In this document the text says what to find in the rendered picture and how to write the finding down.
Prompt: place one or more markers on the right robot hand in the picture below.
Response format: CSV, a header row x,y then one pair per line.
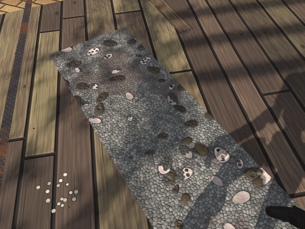
x,y
294,215

